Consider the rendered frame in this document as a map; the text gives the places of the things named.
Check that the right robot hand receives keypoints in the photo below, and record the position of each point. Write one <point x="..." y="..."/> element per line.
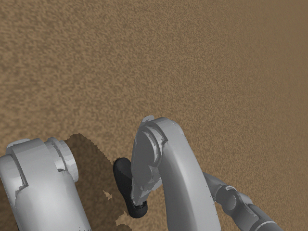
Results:
<point x="214" y="184"/>

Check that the right robot foot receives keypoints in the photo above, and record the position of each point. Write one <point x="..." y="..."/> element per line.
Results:
<point x="123" y="178"/>

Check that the right robot arm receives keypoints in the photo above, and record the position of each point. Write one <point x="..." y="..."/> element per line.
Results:
<point x="246" y="215"/>

